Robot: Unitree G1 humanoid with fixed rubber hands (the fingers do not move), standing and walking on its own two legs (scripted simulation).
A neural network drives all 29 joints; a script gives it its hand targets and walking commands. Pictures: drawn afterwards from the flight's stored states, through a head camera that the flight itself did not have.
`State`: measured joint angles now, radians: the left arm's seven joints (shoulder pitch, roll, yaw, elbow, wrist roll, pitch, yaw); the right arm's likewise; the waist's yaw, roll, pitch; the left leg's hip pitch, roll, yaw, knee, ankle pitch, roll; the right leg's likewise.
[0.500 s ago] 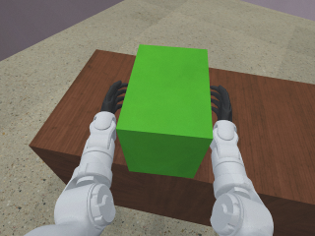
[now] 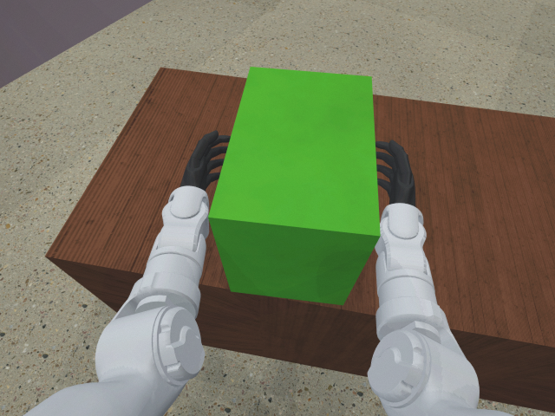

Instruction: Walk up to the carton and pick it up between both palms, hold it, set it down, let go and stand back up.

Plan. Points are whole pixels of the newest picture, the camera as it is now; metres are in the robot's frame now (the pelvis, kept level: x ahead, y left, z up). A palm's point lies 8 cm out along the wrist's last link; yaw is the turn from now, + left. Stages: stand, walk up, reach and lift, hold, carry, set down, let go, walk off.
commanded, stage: set down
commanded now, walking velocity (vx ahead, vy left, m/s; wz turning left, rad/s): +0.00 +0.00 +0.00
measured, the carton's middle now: (297, 189) +0.47 -0.05 -0.01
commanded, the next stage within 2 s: none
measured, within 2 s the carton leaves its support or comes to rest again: rests again in 0.12 s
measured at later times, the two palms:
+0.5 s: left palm (197, 189) +0.44 +0.11 +0.04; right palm (392, 203) +0.40 -0.18 +0.05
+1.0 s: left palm (198, 190) +0.43 +0.11 +0.04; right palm (394, 205) +0.40 -0.18 +0.05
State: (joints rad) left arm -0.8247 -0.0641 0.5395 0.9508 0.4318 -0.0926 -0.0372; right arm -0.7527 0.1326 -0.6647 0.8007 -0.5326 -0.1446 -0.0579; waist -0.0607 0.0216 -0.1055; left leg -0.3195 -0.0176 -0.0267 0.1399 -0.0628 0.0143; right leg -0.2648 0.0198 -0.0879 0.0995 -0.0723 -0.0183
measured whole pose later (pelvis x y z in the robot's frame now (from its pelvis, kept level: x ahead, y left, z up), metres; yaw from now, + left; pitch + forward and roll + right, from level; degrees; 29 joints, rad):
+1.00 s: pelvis -0.01 +0.00 +0.00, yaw +0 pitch +17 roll +0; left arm -0.87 -0.08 0.62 0.96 0.51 -0.16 -0.08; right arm -0.76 0.17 -0.75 0.75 -0.63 -0.21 -0.04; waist -0.04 0.01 -0.09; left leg -0.38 -0.01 -0.03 0.12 -0.03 0.01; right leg -0.34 0.02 -0.09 0.10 -0.05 -0.03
